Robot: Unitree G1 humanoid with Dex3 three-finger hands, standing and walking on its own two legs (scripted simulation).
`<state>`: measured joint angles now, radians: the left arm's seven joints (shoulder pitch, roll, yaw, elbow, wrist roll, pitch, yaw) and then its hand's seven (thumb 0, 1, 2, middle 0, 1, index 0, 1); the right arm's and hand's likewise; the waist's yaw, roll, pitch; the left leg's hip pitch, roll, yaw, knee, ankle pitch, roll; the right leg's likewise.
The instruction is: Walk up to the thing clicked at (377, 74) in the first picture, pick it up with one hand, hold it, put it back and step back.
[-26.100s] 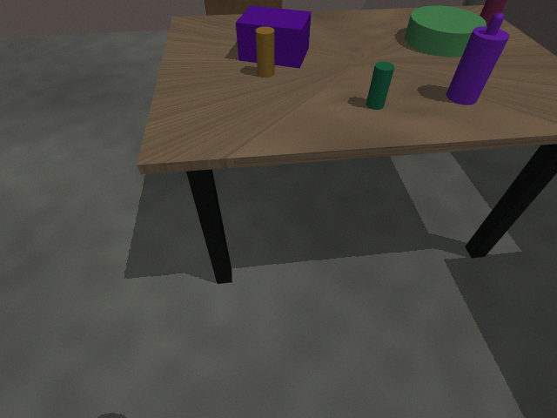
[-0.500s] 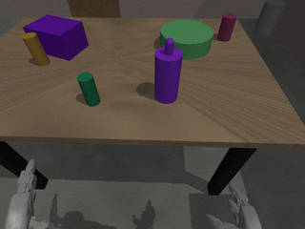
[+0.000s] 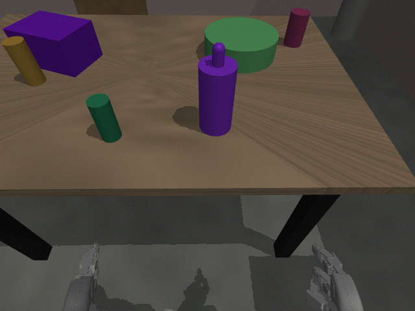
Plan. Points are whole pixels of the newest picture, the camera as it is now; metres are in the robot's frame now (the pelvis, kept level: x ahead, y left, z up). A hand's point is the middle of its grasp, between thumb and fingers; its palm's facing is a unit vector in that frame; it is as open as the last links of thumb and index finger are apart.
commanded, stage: home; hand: left
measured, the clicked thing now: (105, 119) +0.53 +0.26 +0.05
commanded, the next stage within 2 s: stand in 2.00 s
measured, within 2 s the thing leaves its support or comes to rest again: neither
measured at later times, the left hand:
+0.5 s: hand (116, 292) +0.18 +0.18 -0.06, palm faces +0.12 -0.97 -0.22, open 17.6 cm
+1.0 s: hand (117, 297) +0.17 +0.18 -0.06, palm faces +0.12 -0.97 -0.23, open 17.6 cm
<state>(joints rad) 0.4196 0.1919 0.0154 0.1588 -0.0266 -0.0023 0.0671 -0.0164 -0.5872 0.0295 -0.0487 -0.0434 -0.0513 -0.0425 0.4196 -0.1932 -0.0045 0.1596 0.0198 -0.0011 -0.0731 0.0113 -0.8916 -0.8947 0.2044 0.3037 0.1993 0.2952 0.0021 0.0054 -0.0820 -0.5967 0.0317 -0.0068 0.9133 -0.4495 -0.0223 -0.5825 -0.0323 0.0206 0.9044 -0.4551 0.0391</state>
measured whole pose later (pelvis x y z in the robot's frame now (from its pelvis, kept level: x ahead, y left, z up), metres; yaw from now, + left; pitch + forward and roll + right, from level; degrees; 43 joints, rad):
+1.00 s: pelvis +0.00 +0.00 -0.01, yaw +0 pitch +10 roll +0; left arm 0.47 0.20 0.00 0.04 -0.03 0.07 0.08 -0.02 -0.56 0.05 -0.05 -0.05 -0.05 -0.05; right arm 0.47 -0.20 0.00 0.02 0.03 0.09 -0.08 0.01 -0.90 -0.90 0.20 0.30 0.20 0.30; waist 0.01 0.00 -0.12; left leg -0.68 0.03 -0.01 0.99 -0.49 -0.02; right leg -0.67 -0.03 0.02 0.99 -0.49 0.04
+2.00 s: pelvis -0.01 +0.00 +0.00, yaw +0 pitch +2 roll +0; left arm 0.29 0.31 -0.01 0.45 0.06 0.03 0.04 -0.01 -0.58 0.03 -0.05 -0.05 -0.05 -0.04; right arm 0.21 -0.28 0.00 0.70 -0.06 -0.01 -0.03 0.01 -0.90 -0.90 0.21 0.30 0.20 0.30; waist 0.01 0.00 0.00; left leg -0.51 0.03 -0.01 0.94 -0.47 -0.02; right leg -0.50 -0.03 0.02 0.93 -0.48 0.02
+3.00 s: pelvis -0.02 +0.00 +0.05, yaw -1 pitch -4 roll +0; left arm 0.15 0.34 -0.01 1.15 0.02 -0.01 0.01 0.00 0.90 0.90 -0.20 -0.30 -0.21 -0.30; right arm 0.15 -0.34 -0.02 1.16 -0.02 0.00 0.00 0.00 -0.90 -0.90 0.20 0.30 0.20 0.30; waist 0.00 0.01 0.07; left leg -0.14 0.03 0.02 0.39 -0.18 -0.02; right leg -0.15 -0.03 0.03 0.40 -0.19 0.03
